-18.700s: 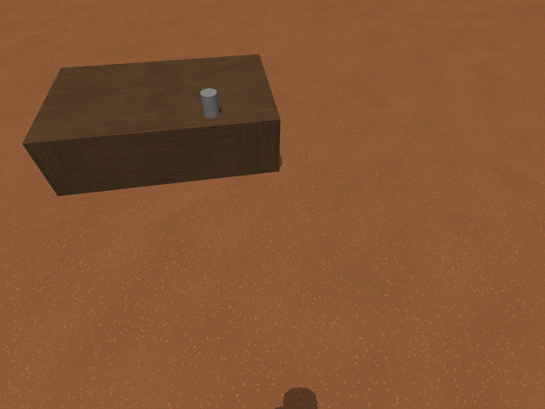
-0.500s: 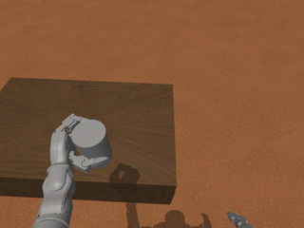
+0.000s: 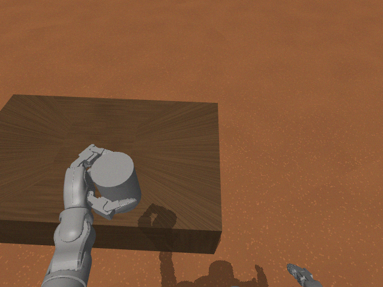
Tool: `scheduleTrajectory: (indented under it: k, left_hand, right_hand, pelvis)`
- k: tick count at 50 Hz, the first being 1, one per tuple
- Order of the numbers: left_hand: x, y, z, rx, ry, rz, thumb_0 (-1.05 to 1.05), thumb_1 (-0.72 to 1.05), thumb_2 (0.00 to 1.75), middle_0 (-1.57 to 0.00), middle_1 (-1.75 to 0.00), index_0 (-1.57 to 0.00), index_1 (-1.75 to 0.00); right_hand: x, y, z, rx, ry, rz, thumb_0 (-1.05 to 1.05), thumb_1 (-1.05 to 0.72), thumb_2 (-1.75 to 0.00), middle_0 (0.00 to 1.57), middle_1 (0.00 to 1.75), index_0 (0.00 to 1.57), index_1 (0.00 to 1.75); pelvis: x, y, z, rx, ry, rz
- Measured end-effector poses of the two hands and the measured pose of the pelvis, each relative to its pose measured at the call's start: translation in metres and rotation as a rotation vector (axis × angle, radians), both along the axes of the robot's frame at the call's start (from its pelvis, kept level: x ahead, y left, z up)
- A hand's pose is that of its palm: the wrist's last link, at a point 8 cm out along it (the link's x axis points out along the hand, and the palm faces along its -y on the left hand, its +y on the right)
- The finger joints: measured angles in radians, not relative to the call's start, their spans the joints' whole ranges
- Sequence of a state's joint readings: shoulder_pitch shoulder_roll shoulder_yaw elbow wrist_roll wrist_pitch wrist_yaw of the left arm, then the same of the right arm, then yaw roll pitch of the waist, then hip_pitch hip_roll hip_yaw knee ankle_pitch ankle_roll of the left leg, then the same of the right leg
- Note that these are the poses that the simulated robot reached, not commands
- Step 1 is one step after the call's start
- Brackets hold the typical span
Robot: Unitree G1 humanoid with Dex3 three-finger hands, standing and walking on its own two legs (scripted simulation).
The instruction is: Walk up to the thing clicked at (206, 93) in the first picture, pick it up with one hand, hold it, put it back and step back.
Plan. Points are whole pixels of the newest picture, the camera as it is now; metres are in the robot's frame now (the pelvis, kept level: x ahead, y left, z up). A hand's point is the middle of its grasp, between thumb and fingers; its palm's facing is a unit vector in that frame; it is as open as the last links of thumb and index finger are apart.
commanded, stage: hold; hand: left
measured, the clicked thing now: (118, 183) +0.33 +0.15 +0.05
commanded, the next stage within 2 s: crouch in 0.64 s
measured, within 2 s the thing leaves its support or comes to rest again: neither
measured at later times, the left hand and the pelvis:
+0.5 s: hand (111, 179) +0.34 +0.17 +0.05, palm faces +0.14 -0.99 -0.03, open 11.2 cm; pelvis +0.00 +0.00 +0.00, yaw +0 degrees
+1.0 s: hand (112, 180) +0.35 +0.17 +0.02, palm faces +0.18 -0.98 -0.01, open 11.2 cm; pelvis +0.00 +0.00 -0.01, yaw +0 degrees
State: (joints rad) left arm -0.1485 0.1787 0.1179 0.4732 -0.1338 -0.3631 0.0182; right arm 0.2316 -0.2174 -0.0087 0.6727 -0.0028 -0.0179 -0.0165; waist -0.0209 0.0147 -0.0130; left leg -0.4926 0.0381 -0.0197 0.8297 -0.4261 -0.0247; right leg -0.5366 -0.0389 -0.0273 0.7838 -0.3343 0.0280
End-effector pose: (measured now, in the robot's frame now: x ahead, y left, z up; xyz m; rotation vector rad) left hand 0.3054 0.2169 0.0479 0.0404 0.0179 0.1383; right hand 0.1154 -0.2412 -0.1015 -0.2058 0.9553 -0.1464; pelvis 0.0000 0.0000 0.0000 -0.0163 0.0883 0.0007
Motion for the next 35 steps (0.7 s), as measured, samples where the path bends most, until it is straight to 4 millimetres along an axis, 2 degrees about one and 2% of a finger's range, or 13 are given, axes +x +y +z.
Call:
scheduleTrajectory:
  k: [24, 35]
  left_hand:
    - [0.0021, -0.0012, 0.0008, -0.01, 0.001, 0.006, -0.02, -0.61, 0.87, -0.73, -1.25, -0.73, -1.24]
    - [0.0078, 0.0033, 0.0087, 0.0, -0.018, 0.011, -0.02, -0.61, 0.87, -0.73, -1.25, -0.73, -1.24]
  right_hand:
    - [0.0022, -0.0018, 0.0015, -0.005, -0.003, -0.007, 0.01, -0.93, -0.91, 0.2, 0.3, 0.2, 0.3]
    - [0.0049, 0.002, 0.0031, -0.002, -0.011, -0.012, 0.01, -0.93, -0.91, 0.2, 0.3, 0.2, 0.3]
  pelvis:
    - [0.0023, -0.0005, 0.0009, 0.001, -0.001, -0.001]
    - [0.0039, 0.0012, 0.0018, 0.0, -0.009, -0.001]
